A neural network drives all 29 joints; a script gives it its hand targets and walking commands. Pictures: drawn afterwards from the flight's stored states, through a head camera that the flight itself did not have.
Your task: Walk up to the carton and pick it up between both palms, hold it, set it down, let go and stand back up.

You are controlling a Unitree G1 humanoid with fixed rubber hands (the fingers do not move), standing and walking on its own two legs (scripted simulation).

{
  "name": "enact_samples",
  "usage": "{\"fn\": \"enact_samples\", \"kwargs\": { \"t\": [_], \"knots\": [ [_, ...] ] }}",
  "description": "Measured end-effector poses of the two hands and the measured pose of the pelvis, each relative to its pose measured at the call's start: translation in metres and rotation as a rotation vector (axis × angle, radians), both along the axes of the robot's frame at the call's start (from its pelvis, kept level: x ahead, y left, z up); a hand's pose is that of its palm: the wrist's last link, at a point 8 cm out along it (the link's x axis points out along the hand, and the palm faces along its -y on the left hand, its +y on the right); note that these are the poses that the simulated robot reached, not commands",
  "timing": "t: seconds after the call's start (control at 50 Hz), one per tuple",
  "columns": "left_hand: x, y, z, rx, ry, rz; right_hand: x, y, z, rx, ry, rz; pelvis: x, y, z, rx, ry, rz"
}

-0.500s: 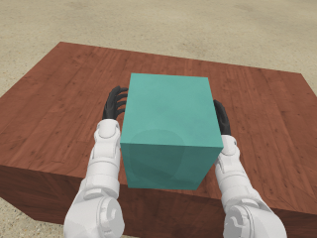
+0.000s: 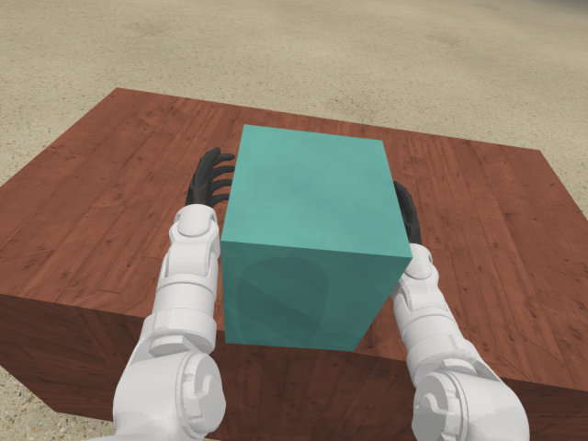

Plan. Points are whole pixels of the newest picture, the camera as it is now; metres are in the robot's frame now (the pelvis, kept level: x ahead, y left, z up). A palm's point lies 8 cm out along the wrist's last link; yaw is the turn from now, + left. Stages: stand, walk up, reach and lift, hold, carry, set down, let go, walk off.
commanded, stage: reach and lift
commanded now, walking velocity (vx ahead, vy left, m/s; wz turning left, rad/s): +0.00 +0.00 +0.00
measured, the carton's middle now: (301, 244) +0.38 +0.00 +0.08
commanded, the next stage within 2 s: hold in 1.84 s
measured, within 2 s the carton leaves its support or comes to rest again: neither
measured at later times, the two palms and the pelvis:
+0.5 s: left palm (196, 190) +0.39 +0.15 +0.17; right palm (412, 226) +0.36 -0.14 +0.15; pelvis +0.00 +0.01 +0.00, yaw +1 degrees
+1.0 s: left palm (195, 183) +0.37 +0.14 +0.20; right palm (428, 221) +0.35 -0.15 +0.18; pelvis -0.02 +0.01 -0.01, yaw +1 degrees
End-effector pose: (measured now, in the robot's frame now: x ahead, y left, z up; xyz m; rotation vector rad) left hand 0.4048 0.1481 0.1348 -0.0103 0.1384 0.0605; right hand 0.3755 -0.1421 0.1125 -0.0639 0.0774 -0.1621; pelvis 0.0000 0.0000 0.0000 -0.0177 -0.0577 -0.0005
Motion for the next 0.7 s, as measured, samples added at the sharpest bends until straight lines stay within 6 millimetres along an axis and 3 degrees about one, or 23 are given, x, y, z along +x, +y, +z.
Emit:
{"fn": "enact_samples", "kwargs": {
  "t": [0.26,0.7],
  "knots": [
    [-0.008,0.0,0.026,0.03,-0.03,0.007,-0.004,0.0,0.023,0.016,-0.031,0.009,-0.001,0.001,-0.002,-0.004,-0.053,0.008],
    [-0.021,0.0,0.048,0.048,0.005,0.003,-0.018,0.0,0.046,0.034,0.001,-0.002,-0.006,0.009,-0.004,-0.011,-0.121,0.016]
  ]
}}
